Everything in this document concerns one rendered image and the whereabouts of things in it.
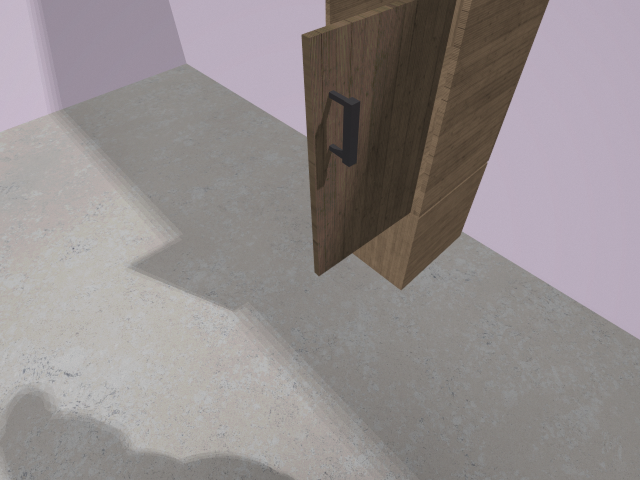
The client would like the handle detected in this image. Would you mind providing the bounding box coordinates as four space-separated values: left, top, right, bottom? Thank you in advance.
329 90 360 167

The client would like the cupboard door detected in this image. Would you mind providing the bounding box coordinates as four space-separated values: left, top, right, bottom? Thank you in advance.
301 0 457 276

